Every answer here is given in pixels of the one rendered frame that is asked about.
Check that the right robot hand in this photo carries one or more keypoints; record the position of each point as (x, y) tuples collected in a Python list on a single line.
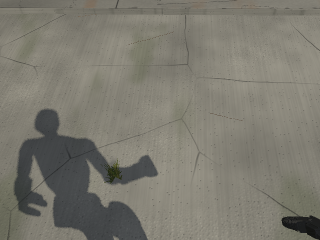
[(309, 225)]

